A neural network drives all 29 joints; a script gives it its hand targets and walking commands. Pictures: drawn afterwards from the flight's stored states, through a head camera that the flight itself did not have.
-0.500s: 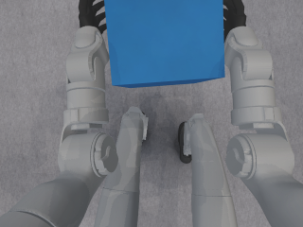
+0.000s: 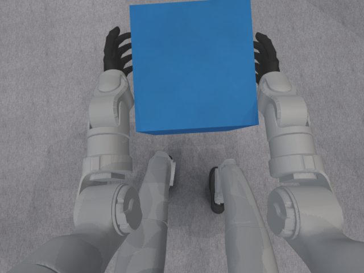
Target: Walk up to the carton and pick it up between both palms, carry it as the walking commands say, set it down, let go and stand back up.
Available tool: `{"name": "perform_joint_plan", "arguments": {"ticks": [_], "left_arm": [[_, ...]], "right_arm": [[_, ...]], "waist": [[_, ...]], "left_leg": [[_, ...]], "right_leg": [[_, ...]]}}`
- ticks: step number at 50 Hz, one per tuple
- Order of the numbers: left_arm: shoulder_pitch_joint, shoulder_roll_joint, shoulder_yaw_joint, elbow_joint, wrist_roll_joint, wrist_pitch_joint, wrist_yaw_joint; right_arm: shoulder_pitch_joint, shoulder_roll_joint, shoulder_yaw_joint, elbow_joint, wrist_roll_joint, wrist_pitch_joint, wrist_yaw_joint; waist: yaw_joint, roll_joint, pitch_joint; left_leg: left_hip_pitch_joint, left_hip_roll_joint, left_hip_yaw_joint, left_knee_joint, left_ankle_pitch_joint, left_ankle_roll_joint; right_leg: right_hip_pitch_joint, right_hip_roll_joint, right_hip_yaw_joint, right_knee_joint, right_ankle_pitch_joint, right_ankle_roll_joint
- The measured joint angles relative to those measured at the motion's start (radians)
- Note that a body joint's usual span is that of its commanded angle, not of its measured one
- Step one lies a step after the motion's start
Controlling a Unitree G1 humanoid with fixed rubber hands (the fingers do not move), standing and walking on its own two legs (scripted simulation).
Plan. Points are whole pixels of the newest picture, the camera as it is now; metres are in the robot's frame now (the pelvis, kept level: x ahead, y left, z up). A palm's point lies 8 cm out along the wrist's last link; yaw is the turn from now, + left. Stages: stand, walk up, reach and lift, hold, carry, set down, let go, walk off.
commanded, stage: reach and lift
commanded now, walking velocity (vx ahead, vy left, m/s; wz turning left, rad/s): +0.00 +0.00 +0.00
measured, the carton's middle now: (190, 83) +0.46 +0.04 -0.10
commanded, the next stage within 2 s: none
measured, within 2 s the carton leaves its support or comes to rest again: neither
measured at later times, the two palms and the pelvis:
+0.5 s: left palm (100, 64) +0.43 +0.18 +0.03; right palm (281, 67) +0.45 -0.11 +0.03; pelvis +0.01 +0.01 +0.06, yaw +1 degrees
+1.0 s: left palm (81, 54) +0.41 +0.18 +0.10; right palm (308, 60) +0.43 -0.11 +0.10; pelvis +0.04 +0.01 +0.09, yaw +0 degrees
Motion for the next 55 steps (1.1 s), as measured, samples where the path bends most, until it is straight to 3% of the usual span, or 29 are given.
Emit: {"name": "perform_joint_plan", "arguments": {"ticks": [20, 35, 50, 55], "left_arm": [[0.066, -0.046, 0.010, 0.015, 0.042, -0.010, 0.003], [0.188, -0.093, -0.019, -0.065, 0.047, 0.000, 0.010], [0.330, -0.116, -0.068, -0.161, 0.055, 0.082, -0.001], [0.403, -0.136, -0.059, -0.118, 0.085, 0.120, -0.014]], "right_arm": [[0.054, 0.021, -0.046, 0.050, -0.047, -0.023, 0.053], [0.178, 0.035, -0.015, -0.017, -0.044, -0.020, 0.071], [0.329, 0.070, 0.027, -0.130, -0.039, 0.064, 0.062], [0.410, 0.102, 0.012, -0.093, -0.054, 0.102, 0.064]], "waist": [[-0.015, 0.008, -0.002], [-0.015, 0.013, -0.002], [-0.015, 0.004, -0.073], [-0.017, 0.000, -0.276]], "left_leg": [[0.243, -0.001, -0.011, -0.247, 0.088, 0.016], [0.452, 0.006, -0.004, -0.425, 0.125, 0.025], [0.620, 0.012, -0.003, -0.561, 0.154, 0.025], [0.609, 0.013, -0.005, -0.593, 0.151, 0.024]], "right_leg": [[0.254, -0.013, -0.003, -0.268, 0.095, 0.009], [0.467, -0.017, 0.008, -0.459, 0.143, 0.011], [0.634, -0.020, 0.011, -0.598, 0.175, 0.007], [0.624, -0.021, 0.010, -0.632, 0.173, 0.003]]}}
